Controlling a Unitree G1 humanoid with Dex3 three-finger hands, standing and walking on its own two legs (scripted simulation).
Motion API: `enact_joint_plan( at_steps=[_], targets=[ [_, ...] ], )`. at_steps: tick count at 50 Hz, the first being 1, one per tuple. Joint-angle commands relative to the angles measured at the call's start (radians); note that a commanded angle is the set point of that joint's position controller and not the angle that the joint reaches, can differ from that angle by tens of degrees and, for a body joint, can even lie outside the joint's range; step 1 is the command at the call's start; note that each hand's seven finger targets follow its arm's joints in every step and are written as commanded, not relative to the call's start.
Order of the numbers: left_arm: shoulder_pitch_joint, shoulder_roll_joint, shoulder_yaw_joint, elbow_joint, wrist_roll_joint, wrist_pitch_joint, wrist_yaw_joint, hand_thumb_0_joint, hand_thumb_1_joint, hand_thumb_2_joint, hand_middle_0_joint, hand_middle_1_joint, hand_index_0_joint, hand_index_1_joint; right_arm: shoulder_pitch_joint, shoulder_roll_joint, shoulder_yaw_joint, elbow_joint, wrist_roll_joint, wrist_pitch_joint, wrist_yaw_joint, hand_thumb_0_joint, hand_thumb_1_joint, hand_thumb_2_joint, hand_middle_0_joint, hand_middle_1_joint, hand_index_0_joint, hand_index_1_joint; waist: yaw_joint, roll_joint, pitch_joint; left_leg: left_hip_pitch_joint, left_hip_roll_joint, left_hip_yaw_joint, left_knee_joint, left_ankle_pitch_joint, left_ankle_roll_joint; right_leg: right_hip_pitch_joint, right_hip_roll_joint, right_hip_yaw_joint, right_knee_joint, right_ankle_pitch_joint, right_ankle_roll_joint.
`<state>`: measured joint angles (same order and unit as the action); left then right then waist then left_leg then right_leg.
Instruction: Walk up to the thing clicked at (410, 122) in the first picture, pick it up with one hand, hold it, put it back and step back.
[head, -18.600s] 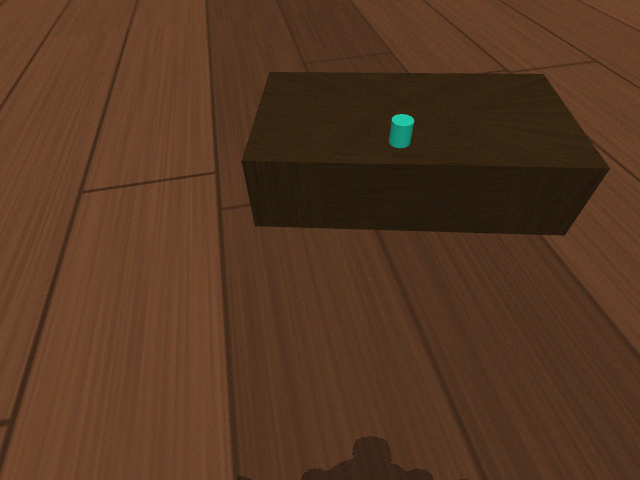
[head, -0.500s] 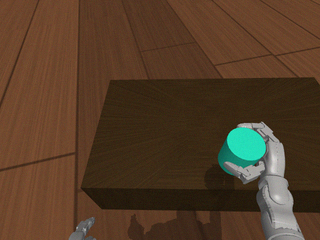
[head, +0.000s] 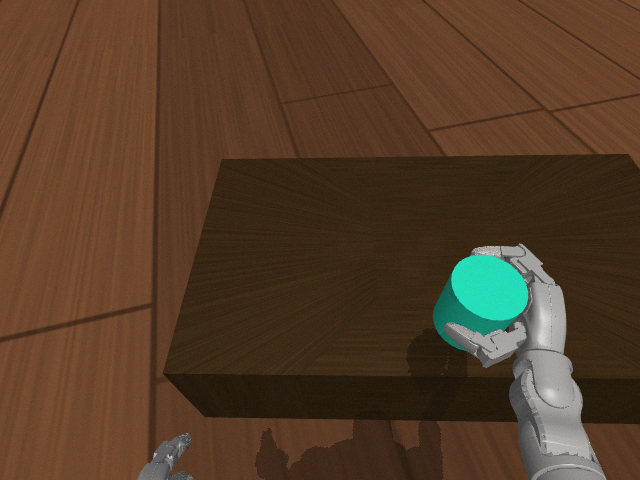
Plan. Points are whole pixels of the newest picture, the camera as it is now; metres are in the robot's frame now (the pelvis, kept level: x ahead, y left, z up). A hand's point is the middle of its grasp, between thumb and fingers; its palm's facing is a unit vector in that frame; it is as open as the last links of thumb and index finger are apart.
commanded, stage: hold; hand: right
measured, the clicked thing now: (475, 304) +0.33 -0.17 +0.04
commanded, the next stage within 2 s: crouch in 0.10 s
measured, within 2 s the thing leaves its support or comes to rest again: neither
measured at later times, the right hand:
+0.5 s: hand (473, 305) +0.35 -0.17 +0.01, palm faces +0.20 +0.98 +0.01, open 11.5 cm
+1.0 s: hand (452, 301) +0.44 -0.20 -0.14, palm faces +0.19 +0.98 +0.01, open 11.5 cm
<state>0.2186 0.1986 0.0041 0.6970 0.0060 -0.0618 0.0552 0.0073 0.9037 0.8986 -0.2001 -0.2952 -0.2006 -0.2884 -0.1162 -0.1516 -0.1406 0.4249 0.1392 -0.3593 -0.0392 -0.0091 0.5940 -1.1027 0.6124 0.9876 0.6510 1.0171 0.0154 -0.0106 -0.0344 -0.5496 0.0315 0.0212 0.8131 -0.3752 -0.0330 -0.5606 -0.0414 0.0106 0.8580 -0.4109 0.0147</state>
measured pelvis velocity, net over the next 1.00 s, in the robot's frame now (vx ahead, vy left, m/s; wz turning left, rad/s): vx -0.03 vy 0.00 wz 0.02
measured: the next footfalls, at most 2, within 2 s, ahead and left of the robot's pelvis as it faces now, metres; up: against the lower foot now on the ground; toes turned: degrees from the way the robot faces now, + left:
none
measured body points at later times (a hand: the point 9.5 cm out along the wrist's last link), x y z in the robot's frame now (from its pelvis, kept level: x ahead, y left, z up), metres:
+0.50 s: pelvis +0.00 +0.00 -0.01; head +0.07 -0.01 +0.43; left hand +0.13 +0.25 -0.12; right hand +0.33 -0.23 +0.01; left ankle +0.02 +0.14 -0.70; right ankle +0.01 -0.13 -0.70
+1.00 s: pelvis -0.03 +0.00 -0.14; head +0.13 -0.02 +0.28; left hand +0.05 +0.26 -0.26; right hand +0.42 -0.25 -0.13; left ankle +0.02 +0.14 -0.70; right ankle +0.01 -0.13 -0.70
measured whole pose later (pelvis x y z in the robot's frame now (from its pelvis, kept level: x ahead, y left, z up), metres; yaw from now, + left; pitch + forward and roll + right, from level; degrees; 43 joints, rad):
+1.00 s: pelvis -0.03 +0.00 -0.14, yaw +1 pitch +29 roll +3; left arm 0.21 0.24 0.00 0.68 0.06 -0.02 -0.02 0.00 0.90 0.90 -0.20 -0.30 -0.20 -0.29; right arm -0.68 -0.34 -0.43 1.02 0.09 -0.57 0.08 -0.01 0.60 -1.11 0.61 0.98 0.65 1.01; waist 0.12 -0.02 -0.15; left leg -1.41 0.03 0.02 1.48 -0.57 -0.03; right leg -1.43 -0.04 0.05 1.53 -0.61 0.02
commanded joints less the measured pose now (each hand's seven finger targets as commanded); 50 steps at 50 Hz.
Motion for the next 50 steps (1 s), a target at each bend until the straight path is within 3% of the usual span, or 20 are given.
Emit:
enact_joint_plan(
  at_steps=[1, 5, 7, 10, 11, 12, 16, 19, 26, 28, 31, 34, 35, 36, 38, 40, 43, 44, 47, 50],
  targets=[
    [-0.038, 0.138, 0.045, -0.121, 0.000, -0.047, 0.006, 0.000, 0.903, 0.893, -0.196, -0.300, -0.203, -0.293, -0.357, -0.125, -0.040, -0.267, 0.020, -0.100, 0.007, 0.000, 0.027, -1.295, 1.231, 1.424, 1.290, 1.424, 0.010, -0.008, -0.273, 0.105, -0.032, 0.013, -0.105, 0.186, 0.031, 0.110, 0.022, -0.009, -0.137, 0.171, -0.017],
    [-0.029, 0.131, 0.038, -0.118, 0.000, -0.045, 0.002, 0.000, 0.906, 0.890, -0.196, -0.300, -0.204, -0.292, -0.335, -0.121, -0.039, -0.263, 0.016, -0.106, 0.005, 0.000, 0.008, -1.289, 1.231, 1.417, 1.288, 1.417, 0.001, -0.028, -0.282, 0.103, -0.034, 0.018, -0.095, 0.190, 0.036, 0.125, 0.020, -0.003, -0.142, 0.186, -0.010],
    [-0.030, 0.137, 0.045, -0.138, 0.000, -0.042, 0.004, 0.000, 0.906, 0.892, -0.195, -0.299, -0.203, -0.291, -0.343, -0.163, -0.066, -0.337, 0.014, -0.113, -0.002, 0.000, 0.020, -1.292, 1.234, 1.423, 1.291, 1.423, -0.019, -0.052, -0.358, 0.164, -0.031, 0.012, -0.095, 0.232, 0.036, 0.154, 0.026, -0.010, -0.136, 0.232, -0.009],
    [-0.023, 0.121, 0.036, -0.128, 0.000, -0.042, 0.001, 0.000, 0.927, 0.883, -0.186, -0.299, -0.212, -0.273, -0.316, -0.112, -0.036, -0.300, 0.020, -0.103, -0.004, 0.000, 0.077, -1.311, 1.211, 1.430, 1.277, 1.430, 0.000, -0.018, -0.337, 0.156, -0.033, 0.014, -0.087, 0.270, 0.034, 0.142, 0.024, -0.009, -0.128, 0.265, -0.011],
    [-0.028, 0.132, 0.042, -0.128, -0.001, -0.040, 0.003, 0.000, 0.914, 0.898, -0.195, -0.305, -0.204, -0.297, -0.331, -0.133, -0.050, -0.302, 0.019, -0.103, -0.005, 0.000, -0.003, -1.249, 1.222, 1.390, 1.275, 1.390, 0.001, -0.026, -0.324, 0.143, -0.033, 0.012, -0.091, 0.259, 0.034, 0.138, 0.024, -0.011, -0.128, 0.253, -0.012],
    [-0.023, 0.125, 0.038, -0.118, -0.002, -0.039, 0.005, 0.000, 0.906, 0.904, -0.197, -0.305, -0.201, -0.301, -0.339, -0.106, -0.032, -0.244, 0.020, -0.097, -0.001, 0.000, -0.028, -1.296, 1.247, 1.432, 1.305, 1.432, 0.021, 0.008, -0.283, 0.114, -0.035, 0.014, -0.095, 0.235, 0.032, 0.115, 0.021, -0.009, -0.128, 0.226, -0.016],
    [-0.032, 0.134, 0.041, -0.113, 0.002, -0.042, 0.004, 0.000, 0.904, 0.898, -0.198, -0.303, -0.202, -0.299, -0.355, -0.097, -0.029, -0.192, 0.021, -0.111, 0.009, 0.000, -0.013, -1.349, 1.284, 1.488, 1.348, 1.489, 0.030, 0.029, -0.242, 0.058, -0.033, 0.011, -0.093, 0.160, 0.031, 0.073, 0.019, -0.007, -0.121, 0.141, -0.023],
    [-0.040, 0.146, 0.051, -0.112, 0.008, -0.047, 0.000, 0.000, 0.908, 0.893, -0.198, -0.304, -0.205, -0.297, -0.420, -0.136, -0.063, -0.172, 0.017, -0.135, 0.013, 0.000, 0.009, -1.337, 1.263, 1.473, 1.330, 1.473, 0.020, 0.004, -0.259, 0.032, -0.029, 0.004, -0.072, 0.121, 0.033, 0.042, 0.022, -0.005, -0.102, 0.100, -0.021],
    [-0.004, 0.157, 0.059, -0.075, 0.028, -0.052, -0.012, 0.000, 0.908, 0.895, -0.198, -0.305, -0.205, -0.298, -0.533, -0.180, -0.132, 0.053, 0.004, -0.232, 0.023, 0.000, -0.002, -1.341, 1.273, 1.477, 1.338, 1.478, 0.045, 0.006, -0.360, -0.136, -0.027, -0.010, 0.109, 0.188, 0.034, -0.100, 0.026, 0.000, 0.077, 0.168, -0.024],
    [0.009, 0.164, 0.062, -0.076, 0.033, -0.049, -0.017, 0.000, 0.911, 0.893, -0.198, -0.306, -0.207, -0.297, -0.621, -0.231, -0.161, 0.055, -0.004, -0.271, 0.027, 0.000, -0.032, -1.321, 1.264, 1.453, 1.324, 1.453, 0.041, -0.020, -0.423, -0.184, -0.028, -0.015, 0.168, 0.187, 0.036, -0.140, 0.026, 0.003, 0.133, 0.172, -0.021],
    [0.027, 0.167, 0.062, -0.080, 0.043, -0.046, -0.025, 0.000, 0.914, 0.890, -0.195, -0.305, -0.206, -0.293, -0.704, -0.255, -0.175, 0.146, -0.014, -0.311, 0.043, 0.000, -0.028, -1.299, 1.244, 1.428, 1.303, 1.428, 0.065, -0.032, -0.492, -0.281, -0.030, -0.021, 0.250, 0.159, 0.037, -0.251, 0.028, 0.005, 0.227, 0.136, -0.023],
    [0.052, 0.196, 0.060, -0.090, 0.048, -0.040, -0.034, 0.000, 0.912, 0.890, -0.194, -0.303, -0.204, -0.293, -0.778, -0.338, -0.226, 0.166, -0.009, -0.346, 0.078, 0.000, 0.016, -1.294, 1.239, 1.430, 1.299, 1.430, 0.053, -0.107, -0.672, -0.372, -0.033, -0.007, 0.354, 0.210, 0.050, -0.216, 0.022, 0.020, 0.314, 0.275, -0.009],
    [0.057, 0.204, 0.059, -0.099, 0.049, -0.033, -0.035, 0.000, 0.911, 0.894, -0.194, -0.304, -0.203, -0.294, -0.808, -0.344, -0.221, 0.176, -0.009, -0.349, 0.089, 0.000, -0.025, -1.283, 1.246, 1.419, 1.301, 1.419, 0.059, -0.128, -0.701, -0.393, -0.034, -0.006, 0.370, 0.212, 0.050, -0.211, 0.023, 0.021, 0.342, 0.297, -0.010],
    [0.063, 0.203, 0.059, -0.090, 0.052, -0.027, -0.038, 0.000, 0.905, 0.896, -0.193, -0.303, -0.200, -0.295, -0.801, -0.289, -0.198, 0.252, -0.006, -0.344, 0.102, 0.000, -0.007, -1.275, 1.239, 1.413, 1.295, 1.413, 0.081, -0.105, -0.673, -0.442, -0.036, 0.004, 0.394, 0.199, 0.052, -0.241, 0.021, 0.030, 0.361, 0.299, -0.007],
    [0.063, 0.209, 0.058, -0.083, 0.057, -0.021, -0.045, 0.000, 0.894, 0.902, -0.195, -0.302, -0.196, -0.301, -0.868, -0.314, -0.222, 0.264, 0.000, -0.350, 0.119, 0.000, -0.046, -1.267, 1.232, 1.396, 1.284, 1.396, 0.078, -0.139, -0.678, -0.516, -0.035, 0.008, 0.438, 0.161, 0.057, -0.302, 0.020, 0.041, 0.392, 0.270, -0.004],
    [0.075, 0.222, 0.059, -0.104, 0.053, -0.014, -0.047, 0.000, 0.899, 0.897, -0.194, -0.302, -0.199, -0.297, -0.926, -0.393, -0.267, 0.220, -0.006, -0.347, 0.124, 0.000, -0.044, -1.270, 1.233, 1.400, 1.286, 1.400, 0.071, -0.158, -0.769, -0.502, -0.033, 0.008, 0.447, 0.144, 0.058, -0.291, 0.018, 0.044, 0.411, 0.239, -0.010],
    [0.091, 0.221, 0.057, -0.094, 0.052, 0.004, -0.057, 0.000, 0.892, 0.902, -0.196, -0.302, -0.197, -0.302, -0.895, -0.356, -0.273, 0.333, -0.003, -0.319, 0.133, 0.000, -0.034, -1.270, 1.234, 1.400, 1.287, 1.400, 0.093, -0.100, -0.727, -0.498, -0.033, 0.012, 0.479, 0.172, 0.060, -0.405, 0.026, 0.037, 0.455, 0.219, -0.019],
    [0.096, 0.229, 0.058, -0.101, 0.052, 0.006, -0.059, 0.000, 0.891, 0.903, -0.196, -0.300, -0.196, -0.300, -0.956, -0.420, -0.309, 0.260, -0.003, -0.325, 0.126, 0.000, -0.035, -1.276, 1.240, 1.407, 1.294, 1.407, 0.076, -0.125, -0.795, -0.487, -0.032, 0.007, 0.492, 0.189, 0.061, -0.393, 0.025, 0.038, 0.464, 0.238, -0.019],
    [0.108, 0.231, 0.059, -0.090, 0.053, 0.020, -0.064, 0.000, 0.891, 0.904, -0.198, -0.303, -0.199, -0.302, -0.988, -0.432, -0.323, 0.334, -0.017, -0.308, 0.120, 0.000, -0.049, -1.292, 1.250, 1.420, 1.305, 1.420, 0.106, -0.107, -0.754, -0.531, -0.037, 0.014, 0.512, 0.143, 0.062, -0.455, 0.025, 0.049, 0.485, 0.181, -0.021],
    [0.114, 0.236, 0.059, -0.080, 0.061, 0.024, -0.066, 0.000, 0.889, 0.904, -0.198, -0.300, -0.199, -0.300, -1.041, -0.482, -0.349, 0.349, -0.036, -0.314, 0.110, 0.000, -0.066, -1.299, 1.261, 1.426, 1.315, 1.427, 0.104, -0.125, -0.759, -0.605, -0.039, 0.016, 0.546, 0.091, 0.063, -0.482, 0.020, 0.055, 0.514, 0.138, -0.021]
  ],
)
